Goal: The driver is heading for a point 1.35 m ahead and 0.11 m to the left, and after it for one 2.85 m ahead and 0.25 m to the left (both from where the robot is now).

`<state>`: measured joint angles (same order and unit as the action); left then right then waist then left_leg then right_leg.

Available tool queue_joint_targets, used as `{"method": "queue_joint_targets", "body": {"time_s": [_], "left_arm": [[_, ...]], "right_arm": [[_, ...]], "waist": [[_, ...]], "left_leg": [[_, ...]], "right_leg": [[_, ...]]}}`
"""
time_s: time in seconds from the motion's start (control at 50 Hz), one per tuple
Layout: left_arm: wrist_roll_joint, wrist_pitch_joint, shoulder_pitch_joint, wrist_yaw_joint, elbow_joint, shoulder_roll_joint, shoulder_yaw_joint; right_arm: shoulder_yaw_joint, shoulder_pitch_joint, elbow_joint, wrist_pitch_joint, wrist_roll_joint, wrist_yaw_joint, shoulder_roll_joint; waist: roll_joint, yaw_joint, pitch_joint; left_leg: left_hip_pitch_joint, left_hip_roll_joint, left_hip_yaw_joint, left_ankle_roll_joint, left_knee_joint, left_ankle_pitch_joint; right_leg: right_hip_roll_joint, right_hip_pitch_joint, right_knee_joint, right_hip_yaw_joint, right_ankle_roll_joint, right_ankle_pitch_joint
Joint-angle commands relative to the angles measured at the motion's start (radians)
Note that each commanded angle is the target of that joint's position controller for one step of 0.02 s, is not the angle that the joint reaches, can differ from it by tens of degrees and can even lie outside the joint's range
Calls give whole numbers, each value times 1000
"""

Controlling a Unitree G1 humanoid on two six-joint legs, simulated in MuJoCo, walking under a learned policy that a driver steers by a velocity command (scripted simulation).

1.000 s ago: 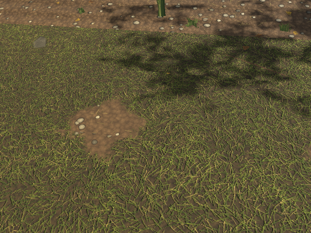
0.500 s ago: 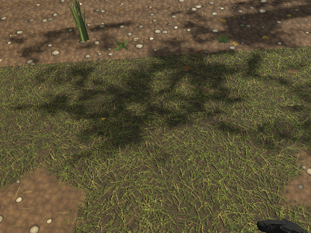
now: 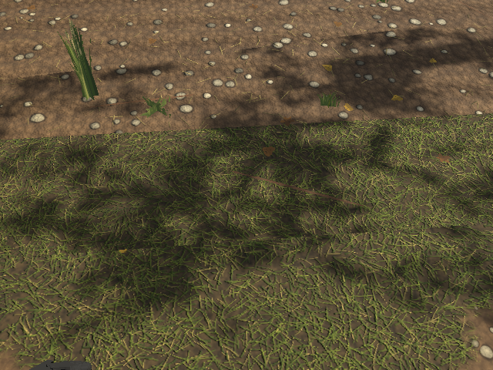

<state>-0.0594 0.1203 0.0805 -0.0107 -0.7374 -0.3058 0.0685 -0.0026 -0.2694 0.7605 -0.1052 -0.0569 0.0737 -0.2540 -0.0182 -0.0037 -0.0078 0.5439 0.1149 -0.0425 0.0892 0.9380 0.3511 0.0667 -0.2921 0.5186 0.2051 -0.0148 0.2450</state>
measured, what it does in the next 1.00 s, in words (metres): steps on the spot: left foot, then right foot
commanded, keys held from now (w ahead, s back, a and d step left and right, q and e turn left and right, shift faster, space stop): q+shift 0.28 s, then e+shift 0.68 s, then q+shift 0.04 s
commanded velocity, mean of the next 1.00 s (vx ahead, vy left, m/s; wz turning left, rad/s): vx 0.02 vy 0.00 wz -0.06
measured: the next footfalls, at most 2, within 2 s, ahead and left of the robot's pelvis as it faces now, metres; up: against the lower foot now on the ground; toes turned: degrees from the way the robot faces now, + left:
left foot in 0.06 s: +0.08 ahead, +0.14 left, +0.00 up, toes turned +8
right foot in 0.48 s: +0.13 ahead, -0.11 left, +0.00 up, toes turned -1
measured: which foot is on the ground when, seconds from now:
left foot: up 0.00-0.04, down 0.06-0.80, up 0.82-1.00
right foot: down 0.00-0.06, up 0.08-0.46, down 0.48-1.00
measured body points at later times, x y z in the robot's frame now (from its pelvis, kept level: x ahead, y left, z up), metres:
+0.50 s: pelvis +0.06 +0.05 -0.01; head +0.07 +0.07 +0.44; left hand +0.07 +0.33 -0.13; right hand +0.31 -0.12 -0.08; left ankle +0.04 +0.13 -0.73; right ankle +0.09 -0.11 -0.72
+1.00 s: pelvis +0.08 -0.05 +0.01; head +0.11 -0.07 +0.46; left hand +0.23 +0.20 -0.09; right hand +0.23 -0.36 -0.06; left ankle +0.07 +0.12 -0.63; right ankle +0.09 -0.11 -0.73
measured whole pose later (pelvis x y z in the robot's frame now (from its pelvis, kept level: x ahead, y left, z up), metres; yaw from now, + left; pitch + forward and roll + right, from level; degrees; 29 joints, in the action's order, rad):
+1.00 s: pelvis +0.08 -0.05 +0.01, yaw -6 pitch +1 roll +2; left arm -0.04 0.11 0.30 0.08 -0.67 -0.30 0.05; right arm 0.06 -0.16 0.58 -0.05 -0.06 -0.06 -0.33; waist 0.00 -0.03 -0.02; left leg 0.53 0.01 0.07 0.12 1.18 0.46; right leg -0.11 -0.26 0.46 -0.06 -0.11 0.22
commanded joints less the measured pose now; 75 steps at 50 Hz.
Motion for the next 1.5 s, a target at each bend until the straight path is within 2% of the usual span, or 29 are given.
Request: {"method": "queue_joint_targets", "body": {"time_s": [0.02,0.06,0.1,0.12,0.18,0.32,0.42,0.48,0.54,0.62,0.68,0.74,0.8,0.82,0.84,0.86,0.9,0.94,1.08,1.14,1.18,1.22,1.28,1.36,1.38,1.44,1.46,1.48,1.5], "left_arm": [[1,8,-79,-12,106,-169,62],[13,3,-71,-10,110,-128,52],[24,7,-22,-11,234,-24,20],[42,-6,-81,-2,225,-64,24],[12,-22,-78,-41,210,-101,31],[3,-70,75,-15,141,-83,-7],[13,-78,172,93,48,6,-37],[62,-52,199,126,28,-42,-22],[6,-21,14,55,132,-194,15],[11,-6,193,18,71,-41,-30],[-26,-17,203,33,66,-24,-36],[-1,-19,217,86,70,8,-44],[16,3,304,108,62,-76,3],[5,23,402,73,79,-259,52],[-2,39,441,81,105,-320,64],[-17,43,435,87,88,-236,60],[28,27,315,92,96,-113,20],[25,2,222,92,128,-111,11],[57,5,137,87,194,-33,-39],[56,-29,107,96,195,-116,-42],[25,-39,254,71,164,-296,29],[21,-16,370,53,115,-146,-13],[-3,9,238,73,99,40,-83],[-32,4,253,28,58,-33,-66],[50,-15,335,25,12,-165,6],[50,-9,283,22,-22,-96,0],[45,-1,307,15,-38,-62,-3],[-64,45,343,11,-41,164,-102],[-64,45,367,-1,-65,178,-106]], "right_arm": [[35,-108,-44,-6,13,10,-62],[76,-142,-36,-35,20,4,-129],[149,-172,-102,-82,28,-21,-413],[149,-223,-59,-91,2,-15,-343],[109,-161,-61,-54,39,-16,-174],[103,-45,-167,-16,15,-23,-185],[27,54,-210,11,79,22,-86],[31,64,-187,48,105,71,-154],[117,-24,-232,48,68,-7,-330],[105,-6,-243,22,57,-84,-225],[106,60,-250,10,29,-131,-199],[125,171,-270,11,9,-144,-241],[120,170,-256,18,-10,-120,-212],[91,131,-315,18,-16,-114,-94],[77,136,-351,10,12,-119,-82],[91,207,-338,23,53,-130,-134],[108,173,-290,34,5,-145,-191],[91,114,-253,44,-28,-143,-178],[60,-28,-98,73,4,-35,-122],[66,-73,-48,43,20,39,-119],[105,-30,-57,20,5,17,-241],[83,108,-93,14,15,-49,-192],[41,24,-53,7,-10,-87,-87],[9,10,-28,3,-44,-16,-18],[89,26,-33,78,57,-19,-145],[114,50,-31,147,62,-10,-126],[115,83,-28,148,50,-9,-109],[23,17,-36,52,-68,10,41],[19,12,-13,23,-62,22,59]], "waist": [[77,-27,57],[10,-22,47],[-344,32,161],[-171,-31,149],[-74,-6,109],[-56,24,114],[-24,24,73],[-37,27,74],[-32,-114,131],[-98,-65,58],[-82,-48,16],[-66,-23,17],[13,11,48],[273,-1,137],[147,15,203],[89,68,94],[102,6,65],[66,-54,46],[66,-54,71],[93,-25,41],[165,93,-5],[218,185,-95],[91,71,12],[90,62,13],[-6,67,45],[99,9,-96],[99,24,-113],[90,22,-67],[26,28,-60]], "left_leg": [[-166,-6,-10,-57,-129,-120],[-265,-70,-18,-120,-309,-322],[-529,219,624,-480,-581,-1117],[-604,212,598,-466,-571,-989],[-523,156,504,-424,-523,-825],[-356,58,364,-391,-553,-688],[-190,3,287,-235,-428,-536],[-248,-17,314,-132,-424,-517],[-498,-1,314,-266,-418,-349],[-452,238,433,-475,-522,-498],[-398,235,323,-395,-579,-412],[-334,166,173,-297,-555,-300],[-226,95,33,-178,-324,-110],[-39,-83,-104,-24,33,294],[76,-163,84,12,95,436],[141,-142,165,31,205,383],[157,-105,175,23,341,270],[71,-75,178,28,297,162],[-36,11,123,88,163,-124],[-165,-21,57,82,66,-183],[32,-77,18,27,158,-46],[504,-68,318,-37,227,-50],[536,-78,341,-60,302,-162],[397,-38,179,-32,274,-310],[272,-54,177,-84,219,-323],[382,-32,189,-105,111,-420],[394,-28,164,-105,95,-447],[468,22,273,-103,48,-590],[482,37,259,-99,-51,-660]], "right_leg": [[300,56,-108,-114,-170,-240],[227,58,47,-69,-78,-49],[-108,-216,461,-89,103,530],[-109,-324,519,-232,110,527],[-50,-404,775,-331,121,421],[-28,-251,631,-258,168,129],[60,-42,337,-222,192,49],[19,27,141,-209,158,-200],[-8,-217,136,-252,12,-177],[-18,-239,281,-230,14,80],[-1,-213,361,-189,27,263],[-42,-77,228,-116,39,79],[-80,161,-3,-158,-39,-263],[192,371,-112,-579,-269,-887],[325,466,-138,-773,-405,-940],[281,397,-141,-714,-380,-761],[188,283,-144,-624,-309,-579],[137,144,-181,-584,-267,-523],[58,48,-119,-418,-74,-459],[37,-46,-85,-402,50,-356],[115,90,-198,-537,-50,191],[287,373,-253,-870,-213,492],[255,419,-220,-702,-259,326],[168,259,-231,-443,-189,125],[182,190,-320,-461,-149,130],[153,224,-354,-351,-121,179],[160,245,-341,-316,-129,120],[247,420,-279,-317,-196,-100],[228,452,-244,-249,-190,-161]]}}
